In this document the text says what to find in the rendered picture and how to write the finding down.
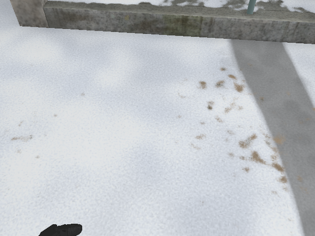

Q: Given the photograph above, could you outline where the robot left hand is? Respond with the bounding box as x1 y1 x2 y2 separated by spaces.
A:
38 223 83 236

